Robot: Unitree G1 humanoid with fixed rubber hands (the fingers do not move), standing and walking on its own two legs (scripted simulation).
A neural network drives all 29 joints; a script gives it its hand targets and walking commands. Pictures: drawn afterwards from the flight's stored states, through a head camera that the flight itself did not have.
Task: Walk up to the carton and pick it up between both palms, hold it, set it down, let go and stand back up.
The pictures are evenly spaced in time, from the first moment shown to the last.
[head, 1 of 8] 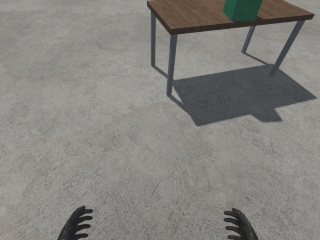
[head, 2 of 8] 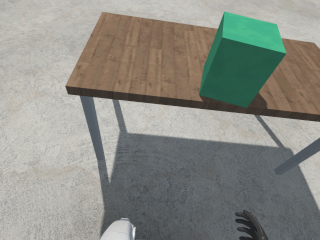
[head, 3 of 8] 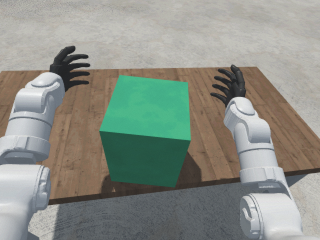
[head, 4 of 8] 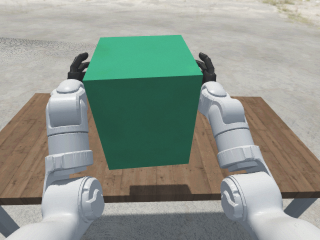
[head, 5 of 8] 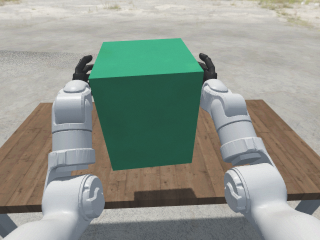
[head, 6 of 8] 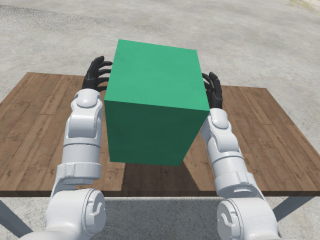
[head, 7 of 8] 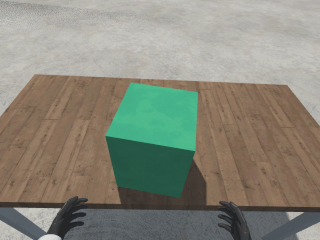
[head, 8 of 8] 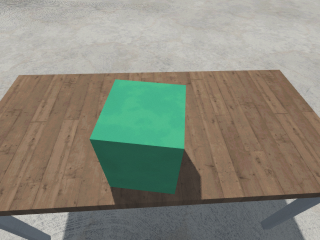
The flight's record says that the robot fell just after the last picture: no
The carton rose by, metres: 0.22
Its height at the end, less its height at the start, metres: +0.00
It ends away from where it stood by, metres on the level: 0.03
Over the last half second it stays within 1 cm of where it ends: yes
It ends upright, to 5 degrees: yes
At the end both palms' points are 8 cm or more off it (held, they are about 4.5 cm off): yes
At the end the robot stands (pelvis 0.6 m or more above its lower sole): yes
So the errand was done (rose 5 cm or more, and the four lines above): yes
